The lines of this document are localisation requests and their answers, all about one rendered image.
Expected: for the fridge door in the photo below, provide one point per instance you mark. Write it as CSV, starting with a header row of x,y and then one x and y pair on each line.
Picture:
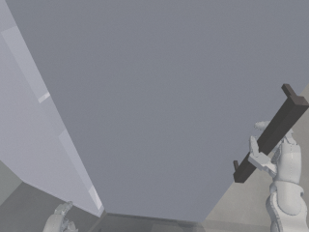
x,y
159,97

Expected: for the robot right forearm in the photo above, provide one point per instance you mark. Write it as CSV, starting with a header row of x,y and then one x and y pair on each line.
x,y
286,208

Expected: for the handle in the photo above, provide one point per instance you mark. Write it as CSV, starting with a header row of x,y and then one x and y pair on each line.
x,y
288,114

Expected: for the robot left hand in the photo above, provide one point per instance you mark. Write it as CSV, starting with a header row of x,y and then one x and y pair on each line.
x,y
57,223

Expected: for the robot right hand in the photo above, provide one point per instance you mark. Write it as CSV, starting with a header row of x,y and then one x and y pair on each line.
x,y
287,157

